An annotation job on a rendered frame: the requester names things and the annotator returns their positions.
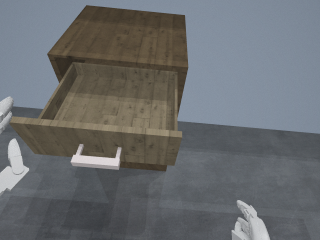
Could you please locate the cabinet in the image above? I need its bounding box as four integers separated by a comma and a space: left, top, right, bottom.
47, 5, 189, 172

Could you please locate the handle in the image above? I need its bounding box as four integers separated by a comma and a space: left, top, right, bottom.
71, 144, 122, 170

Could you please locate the right robot hand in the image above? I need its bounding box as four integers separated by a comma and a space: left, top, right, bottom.
231, 200, 270, 240

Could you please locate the drawer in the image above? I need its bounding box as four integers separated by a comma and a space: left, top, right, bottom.
9, 62, 182, 166

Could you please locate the left robot hand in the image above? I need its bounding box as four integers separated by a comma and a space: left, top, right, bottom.
0, 96, 29, 196

